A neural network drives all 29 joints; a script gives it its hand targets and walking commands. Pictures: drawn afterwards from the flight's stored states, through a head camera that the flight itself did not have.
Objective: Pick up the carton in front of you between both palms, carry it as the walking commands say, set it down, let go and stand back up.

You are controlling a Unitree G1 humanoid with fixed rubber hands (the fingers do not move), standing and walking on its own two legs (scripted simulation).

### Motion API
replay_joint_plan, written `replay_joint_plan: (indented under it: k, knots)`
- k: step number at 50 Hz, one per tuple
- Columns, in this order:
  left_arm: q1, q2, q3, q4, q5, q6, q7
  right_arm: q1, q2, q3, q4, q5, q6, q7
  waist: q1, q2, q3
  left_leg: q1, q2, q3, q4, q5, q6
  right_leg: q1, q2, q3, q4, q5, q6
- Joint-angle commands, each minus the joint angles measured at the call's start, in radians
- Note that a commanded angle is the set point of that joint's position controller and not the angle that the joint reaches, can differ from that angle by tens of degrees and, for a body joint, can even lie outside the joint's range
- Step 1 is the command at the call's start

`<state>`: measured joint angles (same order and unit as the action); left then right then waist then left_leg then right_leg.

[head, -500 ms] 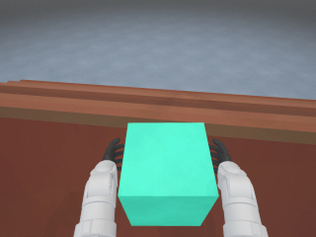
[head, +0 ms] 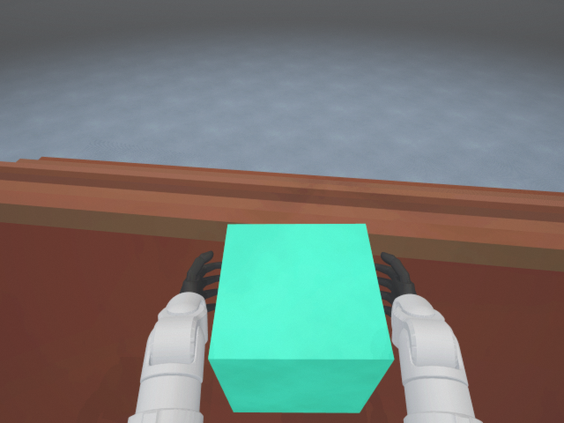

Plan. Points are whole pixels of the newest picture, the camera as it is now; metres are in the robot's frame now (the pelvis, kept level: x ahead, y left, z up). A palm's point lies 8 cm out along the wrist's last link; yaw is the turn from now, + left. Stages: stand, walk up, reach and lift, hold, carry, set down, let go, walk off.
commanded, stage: hold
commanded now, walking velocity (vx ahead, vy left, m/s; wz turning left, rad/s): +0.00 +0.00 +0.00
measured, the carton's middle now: (296, 322) +0.29 +0.00 -0.02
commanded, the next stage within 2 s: carry in 0.52 s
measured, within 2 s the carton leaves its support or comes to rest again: neither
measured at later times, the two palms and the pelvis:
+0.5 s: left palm (192, 303) +0.28 +0.15 +0.05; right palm (403, 306) +0.28 -0.15 +0.05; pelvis -0.01 +0.00 +0.00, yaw +0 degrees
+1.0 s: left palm (204, 226) +0.40 +0.15 +0.09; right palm (391, 227) +0.40 -0.15 +0.09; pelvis +0.13 +0.00 -0.01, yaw -2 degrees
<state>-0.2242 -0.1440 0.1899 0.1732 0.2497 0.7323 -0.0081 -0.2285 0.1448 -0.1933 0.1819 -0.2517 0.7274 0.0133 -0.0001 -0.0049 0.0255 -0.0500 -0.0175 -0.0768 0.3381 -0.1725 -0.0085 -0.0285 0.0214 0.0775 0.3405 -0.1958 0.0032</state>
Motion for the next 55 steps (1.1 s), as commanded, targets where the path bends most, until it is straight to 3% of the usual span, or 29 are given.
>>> replay_joint_plan:
  k: [1, 4, 13, 25, 26, 28, 29, 31, 32, 34, 35, 36, 37, 38, 39, 40, 42, 45, 47, 48, 49, 50, 51, 52, 53, 54, 55]
  knots:
    - [-0.401, -0.858, -0.508, -0.040, -0.214, 0.002, -0.201, -0.397, 0.861, 0.498, -0.031, 0.212, 0.007, 0.195, -0.001, 0.003, -0.184, 0.075, -0.072, 0.002, -0.036, 0.183, 0.002, 0.012, 0.067, 0.008, -0.049, 0.193, 0.006]
    - [-0.428, -0.850, -0.480, -0.012, -0.198, 0.010, -0.203, -0.431, 0.853, 0.475, -0.006, 0.200, 0.014, 0.201, 0.001, 0.003, -0.131, 0.052, -0.069, 0.009, -0.042, 0.089, 0.006, -0.020, 0.063, 0.000, -0.056, 0.095, 0.003]
    - [-0.537, -0.888, -0.486, 0.018, -0.206, 0.000, -0.216, -0.539, 0.885, 0.479, 0.022, 0.204, 0.002, 0.213, 0.001, 0.003, -0.169, 0.050, -0.065, 0.014, -0.022, 0.025, 0.007, -0.038, 0.061, -0.005, -0.039, 0.031, -0.002]
    - [-0.541, -0.893, -0.475, 0.038, -0.198, 0.000, -0.214, -0.544, 0.876, 0.465, 0.041, 0.194, -0.001, 0.215, -0.001, 0.007, -0.178, 0.067, -0.064, 0.014, -0.024, 0.059, 0.002, -0.028, 0.063, -0.010, -0.039, 0.059, -0.003]
    - [-0.561, -0.890, -0.493, 0.035, -0.207, 0.011, -0.215, -0.571, 0.876, 0.484, 0.024, 0.214, 0.009, 0.215, 0.002, 0.021, -0.229, -0.043, 0.112, 0.017, 0.044, -0.076, 0.009, -0.146, -0.103, 0.003, 0.036, -0.052, -0.010]
    - [-0.580, -0.896, -0.514, 0.000, -0.237, 0.017, -0.212, -0.573, 0.880, 0.500, -0.002, 0.236, 0.017, 0.210, -0.004, 0.038, -0.224, -0.130, 0.115, -0.045, -0.015, -0.499, 0.021, -0.239, -0.074, 0.015, 0.034, -0.436, -0.011]
    - [-0.599, -0.902, -0.534, -0.023, -0.250, 0.022, -0.209, -0.587, 0.883, 0.519, -0.028, 0.247, 0.022, 0.205, -0.009, 0.056, -0.204, -0.145, 0.134, -0.079, -0.037, -0.603, 0.033, -0.304, -0.056, 0.000, 0.072, -0.497, -0.007]
    - [-0.615, -0.906, -0.569, -0.065, -0.278, 0.040, -0.200, -0.584, 0.885, 0.547, -0.066, 0.264, 0.042, 0.191, -0.011, 0.145, -0.238, -0.119, 0.208, -0.171, -0.098, -0.515, 0.079, -0.329, -0.004, -0.107, 0.254, -0.254, 0.015]
    - [-0.610, -0.904, -0.595, -0.084, -0.297, 0.055, -0.196, -0.550, 0.884, 0.562, -0.082, 0.270, 0.060, 0.180, -0.010, 0.163, -0.264, -0.128, 0.239, -0.201, -0.103, -0.445, 0.108, -0.312, -0.008, -0.130, 0.266, -0.181, 0.016]
    - [-0.601, -0.907, -0.644, -0.132, -0.340, 0.095, -0.186, -0.530, 0.871, 0.598, -0.151, 0.290, 0.104, 0.157, -0.002, 0.126, -0.313, -0.230, 0.210, -0.120, -0.047, -0.434, 0.109, -0.157, -0.022, -0.142, 0.116, -0.190, -0.001]
    - [-0.607, -0.908, -0.650, -0.157, -0.355, 0.120, -0.180, -0.547, 0.867, 0.609, -0.187, 0.301, 0.129, 0.148, 0.003, 0.080, -0.317, -0.321, 0.167, -0.042, 0.030, -0.468, 0.082, -0.064, -0.049, -0.097, 0.037, -0.232, -0.014]
    - [-0.574, -0.893, -0.659, -0.174, -0.356, 0.145, -0.164, -0.552, 0.867, 0.638, -0.219, 0.321, 0.162, 0.140, 0.015, -0.099, -0.289, -0.445, 0.082, 0.088, 0.226, -0.427, 0.027, -0.023, -0.188, 0.136, -0.080, -0.417, -0.062]
    - [-0.541, -0.860, -0.657, -0.193, -0.354, 0.172, -0.146, -0.565, 0.858, 0.662, -0.245, 0.340, 0.191, 0.130, 0.026, -0.259, -0.232, -0.639, 0.026, 0.171, 0.421, -0.347, -0.009, 0.065, -0.337, 0.386, -0.190, -0.507, -0.138]
    - [-0.517, -0.833, -0.654, -0.215, -0.347, 0.199, -0.125, -0.588, 0.846, 0.686, -0.271, 0.363, 0.217, 0.119, 0.023, -0.233, -0.185, -0.712, 0.069, 0.147, 0.476, -0.333, -0.004, 0.068, -0.392, 0.460, -0.202, -0.373, -0.193]
    - [-0.497, -0.822, -0.656, -0.255, -0.352, 0.226, -0.105, -0.589, 0.843, 0.712, -0.303, 0.394, 0.240, 0.109, 0.026, -0.160, -0.197, -0.724, 0.088, 0.134, 0.477, -0.322, 0.000, 0.081, -0.383, 0.410, -0.183, -0.251, -0.206]
    - [-0.485, -0.819, -0.665, -0.300, -0.367, 0.251, -0.088, -0.573, 0.843, 0.731, -0.331, 0.421, 0.262, 0.099, 0.026, -0.113, -0.236, -0.709, 0.090, 0.140, 0.449, -0.302, -0.001, 0.106, -0.364, 0.326, -0.162, -0.165, -0.191]
    - [-0.445, -0.816, -0.701, -0.392, -0.401, 0.298, -0.066, -0.506, 0.845, 0.765, -0.386, 0.459, 0.306, 0.077, 0.028, -0.130, -0.300, -0.622, 0.055, 0.192, 0.362, -0.226, -0.010, 0.110, -0.287, 0.158, -0.128, -0.034, -0.149]
    - [-0.343, -0.811, -0.742, -0.492, -0.435, 0.359, -0.047, -0.394, 0.827, 0.777, -0.480, 0.471, 0.364, 0.044, 0.031, -0.176, -0.317, -0.502, 0.020, 0.255, 0.223, -0.156, -0.017, 0.071, -0.252, 0.056, -0.091, 0.063, -0.134]
    - [-0.295, -0.818, -0.765, -0.547, -0.462, 0.394, -0.045, -0.312, 0.811, 0.768, -0.534, 0.460, 0.397, 0.030, 0.019, -0.144, -0.319, -0.311, -0.001, 0.308, 0.072, -0.042, -0.017, -0.038, -0.226, -0.020, -0.009, 0.051, -0.116]
    - [-0.275, -0.818, -0.774, -0.572, -0.474, 0.409, -0.045, -0.278, 0.808, 0.766, -0.556, 0.457, 0.412, 0.025, 0.013, -0.101, -0.347, -0.113, -0.002, 0.315, 0.024, -0.002, -0.009, -0.156, -0.202, -0.069, 0.077, 0.061, -0.094]
    - [-0.269, -0.810, -0.782, -0.602, -0.486, 0.424, -0.042, -0.236, 0.818, 0.757, -0.572, 0.459, 0.427, 0.021, 0.000, -0.054, -0.389, 0.114, 0.067, 0.247, 0.030, -0.031, 0.013, -0.318, -0.183, -0.109, 0.191, 0.042, -0.062]
    - [-0.275, -0.806, -0.791, -0.642, -0.504, 0.443, -0.043, -0.201, 0.803, 0.744, -0.592, 0.451, 0.440, 0.016, -0.020, 0.138, -0.412, 0.272, 0.290, -0.083, -0.075, -0.285, 0.086, -0.533, -0.113, -0.198, 0.449, -0.114, -0.008]
    - [-0.313, -0.801, -0.804, -0.694, -0.528, 0.464, -0.047, -0.192, 0.811, 0.730, -0.595, 0.440, 0.448, 0.010, -0.030, 0.311, -0.383, 0.345, 0.480, -0.408, -0.126, -0.295, 0.218, -0.770, -0.030, -0.211, 0.634, -0.304, 0.005]
    - [-0.332, -0.816, -0.821, -0.722, -0.551, 0.475, -0.051, -0.183, 0.835, 0.732, -0.633, 0.449, 0.457, 0.008, -0.034, 0.216, -0.342, 0.295, 0.505, -0.438, -0.124, -0.218, 0.261, -0.821, -0.095, -0.121, 0.752, -0.333, -0.019]
    - [-0.349, -0.818, -0.821, -0.737, -0.559, 0.479, -0.053, -0.226, 0.847, 0.743, -0.679, 0.465, 0.463, 0.006, -0.032, 0.134, -0.324, 0.238, 0.479, -0.372, -0.121, -0.137, 0.251, -0.833, -0.128, -0.104, 0.802, -0.310, -0.028]
    - [-0.337, -0.829, -0.815, -0.731, -0.560, 0.481, -0.051, -0.261, 0.850, 0.757, -0.708, 0.485, 0.468, 0.004, -0.027, 0.065, -0.323, 0.189, 0.449, -0.290, -0.142, -0.137, 0.221, -0.817, -0.154, -0.096, 0.797, -0.246, -0.029]
    - [-0.321, -0.839, -0.808, -0.723, -0.559, 0.482, -0.047, -0.285, 0.853, 0.772, -0.727, 0.502, 0.472, 0.004, -0.024, 0.047, -0.313, 0.139, 0.418, -0.203, -0.172, -0.160, 0.187, -0.785, -0.171, -0.101, 0.736, -0.192, -0.023]
